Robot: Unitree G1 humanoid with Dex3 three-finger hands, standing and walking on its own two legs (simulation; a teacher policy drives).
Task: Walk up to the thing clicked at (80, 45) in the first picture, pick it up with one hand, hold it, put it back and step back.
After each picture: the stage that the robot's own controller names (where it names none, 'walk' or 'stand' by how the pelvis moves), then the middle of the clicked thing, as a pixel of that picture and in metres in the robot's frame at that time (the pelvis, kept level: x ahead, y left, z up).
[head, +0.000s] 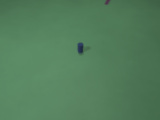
stand; (80, 47) +1.39 +0.00 -0.72
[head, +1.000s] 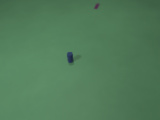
walk; (70, 57) +1.26 +0.20 -0.71
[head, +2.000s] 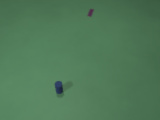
walk; (59, 87) +0.77 +0.22 -0.69
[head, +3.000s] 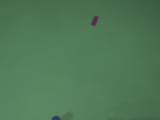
stand; out of the picture +0.44 +0.17 -0.70
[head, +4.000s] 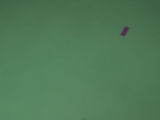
stand; out of the picture +0.44 +0.10 -0.72
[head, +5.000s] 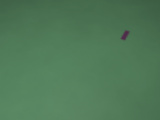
stand; out of the picture +0.44 +0.11 -0.72
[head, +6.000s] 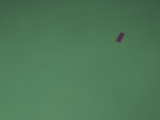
stand; out of the picture +0.42 +0.13 -0.72
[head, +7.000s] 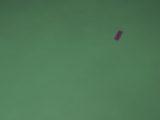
stand; out of the picture +0.41 +0.14 -0.73
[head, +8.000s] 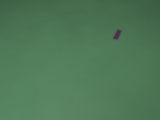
go down; out of the picture +0.41 +0.14 -0.73
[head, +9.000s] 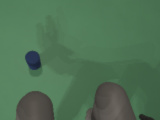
go down; (33, 61) +0.50 +0.15 -0.36
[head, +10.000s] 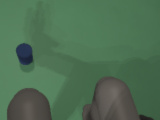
approach; (25, 54) +0.51 +0.17 -0.31
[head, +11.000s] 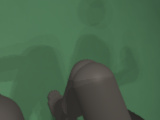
close in; out of the picture +0.49 +0.22 -0.24
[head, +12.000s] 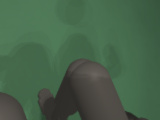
close; out of the picture +0.49 +0.23 -0.25
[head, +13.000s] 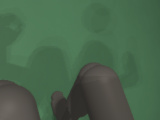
lift; out of the picture +0.46 +0.18 -0.26
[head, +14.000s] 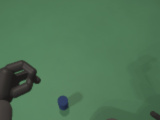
lift; (63, 103) +0.43 +0.11 -0.55
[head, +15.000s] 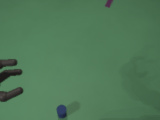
go down; (61, 111) +0.42 +0.10 -0.63
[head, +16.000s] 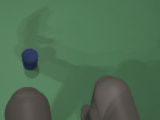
go down; (30, 60) +0.48 +0.14 -0.29
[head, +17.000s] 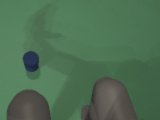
close in; (31, 62) +0.48 +0.13 -0.31
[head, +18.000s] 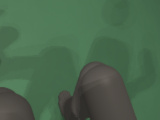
stand; out of the picture +0.47 +0.17 -0.25
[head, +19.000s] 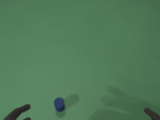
close in; (59, 104) +0.43 +0.10 -0.56
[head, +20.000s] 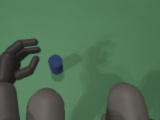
hold; (56, 65) +0.49 +0.11 -0.31
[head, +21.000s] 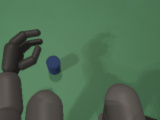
close in; (53, 65) +0.48 +0.10 -0.33
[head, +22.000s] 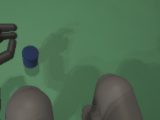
close in; (30, 57) +0.48 +0.14 -0.27
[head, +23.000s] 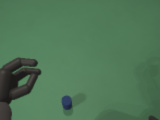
hold; (66, 103) +0.44 +0.10 -0.56
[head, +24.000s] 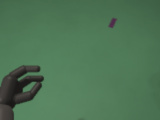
hold; out of the picture +0.41 +0.10 -0.67
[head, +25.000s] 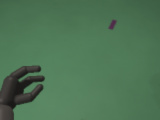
hold; out of the picture +0.41 +0.10 -0.68
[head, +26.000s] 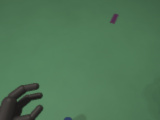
stand; out of the picture +0.41 +0.10 -0.66
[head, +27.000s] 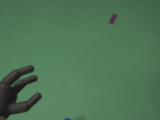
stand; out of the picture +0.41 +0.09 -0.64
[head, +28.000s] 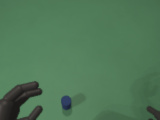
hold; (66, 103) +0.44 +0.09 -0.56
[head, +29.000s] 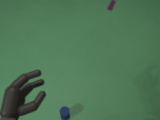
close; (64, 113) +0.42 +0.09 -0.62
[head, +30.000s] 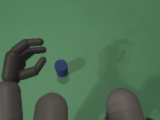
close; (61, 68) +0.49 +0.10 -0.36
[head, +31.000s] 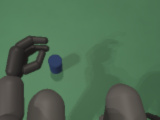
hold; (55, 64) +0.49 +0.10 -0.32
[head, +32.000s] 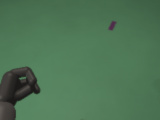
crouch; out of the picture +0.43 +0.09 -0.65
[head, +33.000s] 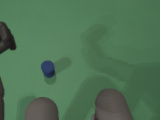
crouch; (48, 69) +0.48 +0.11 -0.40
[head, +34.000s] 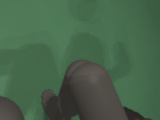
lower; out of the picture +0.48 +0.19 -0.25
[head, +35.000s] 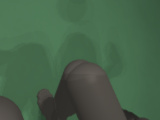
lower; out of the picture +0.48 +0.19 -0.25
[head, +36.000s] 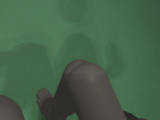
lower; out of the picture +0.48 +0.19 -0.25
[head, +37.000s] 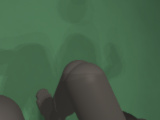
rest; out of the picture +0.48 +0.19 -0.26
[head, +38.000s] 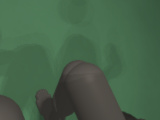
withdraw; out of the picture +0.46 +0.16 -0.25
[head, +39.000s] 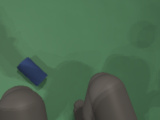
stand; (32, 71) +0.41 +0.10 -0.31
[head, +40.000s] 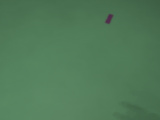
stand; out of the picture +0.32 +0.07 -0.66
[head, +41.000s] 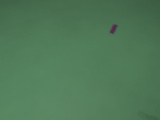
stand; out of the picture +0.31 +0.10 -0.69
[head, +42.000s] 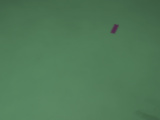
stand; out of the picture +0.29 +0.11 -0.69
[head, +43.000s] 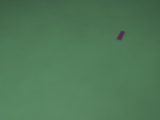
stand; out of the picture +0.29 +0.12 -0.74
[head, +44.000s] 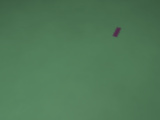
stand; out of the picture +0.25 +0.15 -0.75
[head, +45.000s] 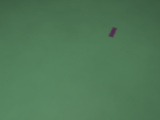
walk; out of the picture +0.24 +0.18 -0.75
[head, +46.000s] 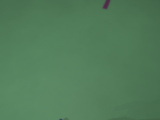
walk; out of the picture +0.35 +0.17 -0.72
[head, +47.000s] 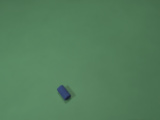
walk; (63, 92) +0.62 +0.18 -0.72
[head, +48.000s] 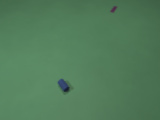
stand; (63, 85) +0.86 +0.20 -0.73
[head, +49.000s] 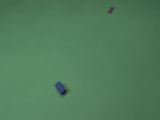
stand; (60, 88) +0.83 +0.21 -0.75
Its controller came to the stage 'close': yes
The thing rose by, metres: 0.01
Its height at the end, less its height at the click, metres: -0.02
